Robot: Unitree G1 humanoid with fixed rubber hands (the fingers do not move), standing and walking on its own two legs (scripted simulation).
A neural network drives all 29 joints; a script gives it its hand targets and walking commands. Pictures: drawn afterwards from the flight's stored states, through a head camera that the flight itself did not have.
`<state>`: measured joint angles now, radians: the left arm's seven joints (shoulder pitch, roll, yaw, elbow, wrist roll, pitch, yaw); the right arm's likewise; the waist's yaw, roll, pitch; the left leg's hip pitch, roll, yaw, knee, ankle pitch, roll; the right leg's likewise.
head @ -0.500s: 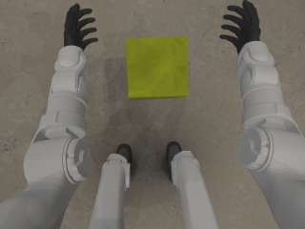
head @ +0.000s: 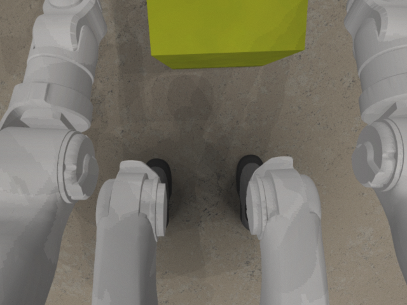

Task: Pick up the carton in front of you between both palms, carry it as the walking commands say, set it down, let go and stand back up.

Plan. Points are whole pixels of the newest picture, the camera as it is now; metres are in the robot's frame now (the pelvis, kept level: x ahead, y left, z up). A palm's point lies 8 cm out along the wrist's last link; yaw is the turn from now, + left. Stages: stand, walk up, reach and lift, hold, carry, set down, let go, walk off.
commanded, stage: reach and lift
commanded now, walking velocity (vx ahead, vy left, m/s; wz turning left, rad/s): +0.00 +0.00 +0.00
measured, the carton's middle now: (220, 1) +0.57 -0.05 -0.28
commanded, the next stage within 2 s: none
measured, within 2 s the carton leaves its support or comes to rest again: leaves its support in 1.04 s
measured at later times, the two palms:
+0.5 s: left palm out of the picture +0.57 +0.13 -0.20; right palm out of the picture +0.56 -0.22 -0.20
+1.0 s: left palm out of the picture +0.57 +0.11 -0.20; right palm out of the picture +0.56 -0.19 -0.20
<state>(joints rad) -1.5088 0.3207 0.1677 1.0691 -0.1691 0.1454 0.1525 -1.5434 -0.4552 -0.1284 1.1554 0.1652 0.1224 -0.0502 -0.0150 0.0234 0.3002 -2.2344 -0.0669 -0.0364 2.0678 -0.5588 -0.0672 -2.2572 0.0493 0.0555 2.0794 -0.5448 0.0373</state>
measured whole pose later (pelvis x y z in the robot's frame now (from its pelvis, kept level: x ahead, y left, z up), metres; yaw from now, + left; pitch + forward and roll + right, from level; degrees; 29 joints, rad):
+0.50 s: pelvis +0.01 +0.00 -0.03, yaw +0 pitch +37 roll +1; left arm -1.53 0.31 0.12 1.14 -0.18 0.08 0.14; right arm -1.55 -0.42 -0.09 1.20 0.20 0.06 -0.07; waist -0.03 0.02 0.40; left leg -2.24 -0.06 -0.03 2.22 -0.62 -0.06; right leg -2.25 0.03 0.04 2.22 -0.61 0.03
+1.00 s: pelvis +0.01 +0.00 -0.04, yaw +0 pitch +36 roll +1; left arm -1.47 0.22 0.25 0.95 -0.08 0.22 0.16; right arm -1.48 -0.33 -0.19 0.98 0.08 0.24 -0.06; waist -0.04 0.04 0.40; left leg -2.23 -0.09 -0.05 2.24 -0.63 -0.07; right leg -2.25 0.03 0.04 2.24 -0.62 0.03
